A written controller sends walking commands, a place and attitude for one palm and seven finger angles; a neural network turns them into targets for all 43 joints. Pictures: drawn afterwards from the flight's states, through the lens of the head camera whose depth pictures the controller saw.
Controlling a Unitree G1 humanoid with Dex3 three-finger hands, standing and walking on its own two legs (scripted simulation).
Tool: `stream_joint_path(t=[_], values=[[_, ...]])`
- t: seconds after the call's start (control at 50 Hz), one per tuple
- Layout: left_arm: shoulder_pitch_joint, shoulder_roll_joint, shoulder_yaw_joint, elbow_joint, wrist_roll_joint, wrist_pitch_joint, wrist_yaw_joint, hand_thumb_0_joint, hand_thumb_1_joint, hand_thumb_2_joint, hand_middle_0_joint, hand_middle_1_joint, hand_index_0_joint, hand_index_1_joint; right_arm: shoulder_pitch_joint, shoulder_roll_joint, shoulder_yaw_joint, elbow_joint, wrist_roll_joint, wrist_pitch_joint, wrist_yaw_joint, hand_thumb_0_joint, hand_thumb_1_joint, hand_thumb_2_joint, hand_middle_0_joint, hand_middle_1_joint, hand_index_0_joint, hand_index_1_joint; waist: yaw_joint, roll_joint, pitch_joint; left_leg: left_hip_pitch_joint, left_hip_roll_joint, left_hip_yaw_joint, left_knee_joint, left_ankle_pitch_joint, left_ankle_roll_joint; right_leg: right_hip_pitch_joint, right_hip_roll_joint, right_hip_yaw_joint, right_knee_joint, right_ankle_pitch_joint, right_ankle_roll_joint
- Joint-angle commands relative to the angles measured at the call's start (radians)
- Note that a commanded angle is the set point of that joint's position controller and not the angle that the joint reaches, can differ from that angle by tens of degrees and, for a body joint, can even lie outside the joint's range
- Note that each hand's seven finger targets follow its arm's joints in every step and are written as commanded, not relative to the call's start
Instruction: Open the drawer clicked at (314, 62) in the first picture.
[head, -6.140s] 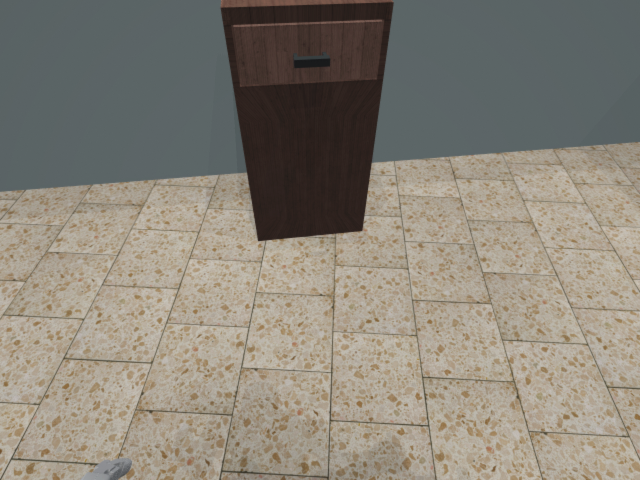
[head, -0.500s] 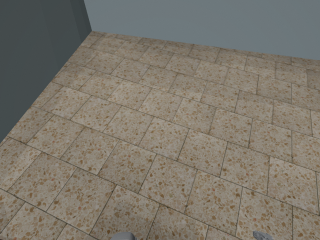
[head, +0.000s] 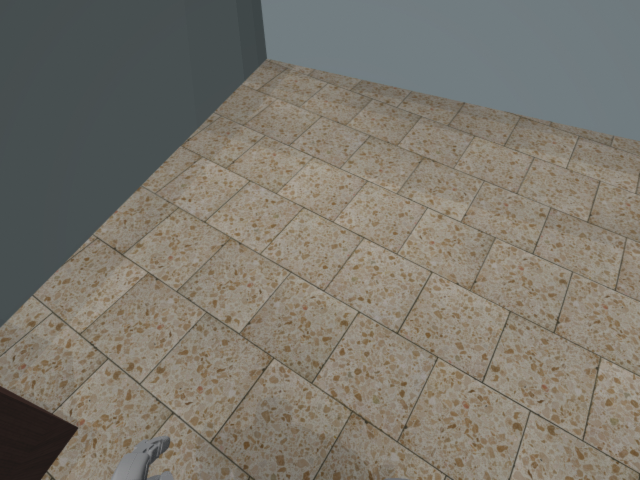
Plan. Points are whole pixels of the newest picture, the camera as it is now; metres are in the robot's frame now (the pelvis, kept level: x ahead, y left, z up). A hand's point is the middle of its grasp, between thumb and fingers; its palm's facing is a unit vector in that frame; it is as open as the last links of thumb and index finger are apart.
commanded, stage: turn to face it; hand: left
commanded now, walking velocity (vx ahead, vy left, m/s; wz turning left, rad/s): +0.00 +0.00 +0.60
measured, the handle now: out of the picture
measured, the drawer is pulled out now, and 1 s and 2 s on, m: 0.00 0.00 0.00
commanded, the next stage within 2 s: take the last steps up to it in 1.86 s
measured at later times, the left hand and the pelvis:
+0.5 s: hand out of the picture -0.05 +0.20 -0.17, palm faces +0.35 -0.90 -0.24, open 7.4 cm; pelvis -0.02 +0.00 +0.00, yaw +20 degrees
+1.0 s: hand out of the picture -0.04 +0.26 -0.15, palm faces +0.57 -0.78 -0.25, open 7.4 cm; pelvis -0.03 +0.01 +0.00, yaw +35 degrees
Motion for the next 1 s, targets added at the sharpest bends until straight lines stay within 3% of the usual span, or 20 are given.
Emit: stream_joint_path(t=[0.0,0.02,0.04,0.06,0.08,0.1,0.12,0.16,0.3,0.4,0.44,0.48,0.5,0.52,0.54,0.62,0.68,0.84,0.9,0.98], values=[[0.116,0.097,0.025,-0.058,-0.005,-0.041,0.013,0.0,0.9,0.9,-0.2,-0.3,-0.2,-0.3,-0.034,-0.212,-0.062,-0.083,0.008,-0.019,-0.016,0.0,-0.9,-0.9,0.2,0.3,0.2,0.3,0.066,0.133,-0.17,0.012,0.198,-0.302,-0.034,0.246,0.081,0.232,0.024,-0.02,-0.339,0.17,-0.026],[0.157,0.146,0.035,-0.054,0.003,-0.052,0.017,0.0,0.9,0.9,-0.2,-0.3,-0.2,-0.3,-0.024,-0.168,-0.058,-0.09,0.016,-0.019,-0.011,0.0,-0.9,-0.9,0.2,0.3,0.2,0.3,0.082,0.001,-0.197,-0.116,0.13,-0.238,0.067,0.081,0.018,0.389,-0.087,0.068,-0.477,0.207,-0.057],[0.155,0.258,0.053,-0.062,0.021,-0.061,0.026,0.0,0.9,0.9,-0.2,-0.3,-0.2,-0.3,0.0,-0.092,-0.045,-0.11,0.021,-0.018,-0.008,0.0,-0.9,-0.9,0.2,0.3,0.2,0.3,0.086,-0.337,-0.185,-0.339,-0.023,-0.022,0.322,-0.312,-0.078,0.497,-0.391,0.365,-0.552,0.264,-0.163],[0.134,0.255,0.044,-0.075,0.014,-0.053,0.029,0.0,0.9,0.9,-0.2,-0.3,-0.2,-0.3,-0.031,-0.155,-0.058,-0.116,0.005,-0.015,-0.009,0.0,-0.9,-0.9,0.2,0.3,0.2,0.3,0.086,-0.272,-0.15,-0.307,0.015,-0.009,0.521,-0.409,-0.076,0.322,-0.477,0.351,-0.532,0.359,-0.234],[0.063,0.195,0.034,-0.089,0.013,-0.057,0.028,0.0,0.9,0.9,-0.2,-0.3,-0.2,-0.3,-0.007,-0.161,-0.064,-0.089,0.001,-0.002,-0.003,0.0,-0.9,-0.9,0.2,0.3,0.2,0.3,0.045,-0.19,-0.11,-0.278,0.043,-0.035,0.641,-0.322,-0.074,0.222,-0.402,0.252,-0.542,0.273,-0.232],[0.001,0.173,0.025,-0.1,0.01,-0.056,0.025,0.0,0.9,0.9,-0.2,-0.3,-0.2,-0.3,0.009,-0.148,-0.066,-0.063,-0.001,0.011,0.004,0.0,-0.9,-0.9,0.2,0.3,0.2,0.3,0.017,-0.205,-0.054,-0.271,0.06,-0.016,0.7,-0.266,-0.083,0.158,-0.341,0.191,-0.552,0.215,-0.201],[-0.027,0.149,0.013,-0.105,0.009,-0.056,0.02,0.0,0.9,0.9,-0.2,-0.3,-0.2,-0.3,0.028,-0.142,-0.063,-0.045,-0.004,0.016,0.01,0.0,-0.9,-0.9,0.2,0.3,0.2,0.3,-0.001,-0.161,-0.024,-0.277,0.069,0.012,0.745,-0.204,-0.094,0.151,-0.288,0.107,-0.533,0.241,-0.179],[-0.015,0.122,0.005,-0.1,0.009,-0.063,0.018,0.0,0.9,0.9,-0.2,-0.3,-0.2,-0.3,0.046,-0.126,-0.056,-0.032,-0.001,0.017,0.017,0.0,-0.9,-0.9,0.2,0.3,0.2,0.3,-0.002,-0.177,0.001,-0.287,0.083,0.046,0.758,-0.141,-0.109,0.172,-0.251,-0.002,-0.508,0.355,-0.163],[0.148,0.163,0.016,-0.04,0.019,-0.062,0.018,0.0,0.9,0.9,-0.2,-0.3,-0.2,-0.3,-0.076,-0.122,-0.04,-0.057,0.004,0.02,0.017,0.0,-0.9,-0.9,0.2,0.3,0.2,0.3,0.073,-0.191,-0.034,-0.275,0.109,0.104,0.572,-0.205,-0.131,0.324,-0.303,-0.057,-0.458,0.538,-0.202],[0.166,0.207,0.031,-0.023,0.027,-0.049,0.014,0.0,0.9,0.9,-0.2,-0.3,-0.2,-0.3,-0.124,-0.108,-0.021,-0.079,0.013,0.004,0.018,0.0,-0.9,-0.9,0.2,0.3,0.2,0.3,0.095,-0.236,-0.067,-0.131,0.097,0.176,0.313,-0.256,-0.104,0.314,-0.335,-0.099,-0.384,0.633,-0.212],[0.148,0.214,0.038,-0.014,0.028,-0.045,0.012,0.0,0.9,0.9,-0.2,-0.3,-0.2,-0.3,-0.095,-0.112,-0.021,-0.082,0.015,-0.006,0.016,0.0,-0.9,-0.9,0.2,0.3,0.2,0.3,0.078,-0.244,-0.091,-0.059,0.092,0.19,0.188,-0.225,-0.089,0.308,-0.342,-0.124,-0.325,0.633,-0.191],[0.143,0.208,0.04,-0.016,0.014,-0.036,0.006,0.0,0.9,0.9,-0.2,-0.3,-0.2,-0.3,-0.016,-0.157,-0.031,-0.065,0.01,-0.017,0.014,0.0,-0.9,-0.9,0.2,0.3,0.2,0.3,0.029,-0.146,-0.141,0.145,0.086,0.183,-0.042,-0.003,-0.07,0.211,-0.306,-0.192,-0.162,0.535,-0.12],[0.148,0.166,0.035,-0.035,0.006,-0.032,0.001,0.0,0.9,0.9,-0.2,-0.3,-0.2,-0.3,0.054,-0.258,-0.055,-0.056,0.005,-0.029,0.009,0.0,-0.9,-0.9,0.2,0.3,0.2,0.3,-0.014,0.091,-0.205,0.336,0.248,-0.039,-0.114,0.21,-0.002,0.016,-0.217,-0.226,0.053,0.281,-0.054],[0.095,0.099,0.012,-0.085,0.006,-0.03,-0.004,0.0,0.9,0.9,-0.2,-0.3,-0.2,-0.3,0.119,-0.356,-0.079,-0.047,0.011,-0.032,0.0,0.0,-0.9,-0.9,0.2,0.3,0.2,0.3,-0.05,0.34,-0.212,0.404,0.474,-0.326,-0.123,0.642,0.123,-0.227,-0.095,-0.173,0.258,-0.262,0.008],[0.041,0.129,0.01,-0.1,0.014,-0.018,0.003,0.0,0.9,0.9,-0.2,-0.3,-0.2,-0.3,0.159,-0.354,-0.075,-0.022,0.015,-0.024,-0.005,0.0,-0.9,-0.9,0.2,0.3,0.2,0.3,-0.06,0.206,-0.211,0.371,0.495,-0.263,-0.091,0.651,0.17,-0.22,-0.107,-0.071,0.347,-0.239,-0.011],[0.051,0.131,0.025,-0.042,0.014,-0.016,-0.006,0.0,0.9,0.9,-0.2,-0.3,-0.2,-0.3,-0.032,-0.242,-0.037,-0.073,0.006,-0.034,-0.027,0.0,-0.9,-0.9,0.2,0.3,0.2,0.3,0.018,0.18,-0.09,0.211,0.308,-0.133,-0.124,0.485,0.111,-0.215,-0.097,-0.014,0.414,0.0,-0.002],[0.093,0.134,0.025,-0.023,0.015,-0.016,-0.009,0.0,0.9,0.9,-0.2,-0.3,-0.2,-0.3,-0.038,-0.236,-0.035,-0.082,0.011,-0.041,-0.025,0.0,-0.9,-0.9,0.2,0.3,0.2,0.3,0.035,0.126,-0.127,0.23,0.27,-0.11,-0.137,0.444,0.097,-0.192,-0.077,-0.016,0.392,0.07,0.011],[-0.002,0.134,0.022,-0.071,0.012,-0.017,0.003,0.0,0.9,0.9,-0.2,-0.3,-0.2,-0.3,0.016,-0.235,-0.046,-0.072,0.005,-0.031,-0.021,0.0,-0.9,-0.9,0.2,0.3,0.2,0.3,0.006,0.122,-0.082,0.197,0.275,-0.272,-0.172,0.249,0.141,-0.179,-0.048,0.012,0.221,0.041,0.017],[-0.039,0.115,0.016,-0.094,0.007,-0.022,0.005,0.0,0.9,0.9,-0.2,-0.3,-0.2,-0.3,0.042,-0.233,-0.052,-0.065,0.0,-0.029,-0.023,0.0,-0.9,-0.9,0.2,0.3,0.2,0.3,-0.005,0.118,-0.102,0.221,0.274,-0.33,-0.143,0.304,0.156,-0.159,-0.023,0.019,0.131,0.0,0.009],[-0.01,0.101,0.009,-0.098,-0.001,-0.03,0.01,0.0,0.9,0.9,-0.2,-0.3,-0.2,-0.3,0.026,-0.234,-0.056,-0.069,-0.002,-0.022,-0.024,0.0,-0.9,-0.9,0.2,0.3,0.2,0.3,0.011,0.147,-0.134,0.163,0.247,-0.372,-0.1,0.385,0.15,-0.016,0.021,0.015,-0.033,-0.011,-0.013]])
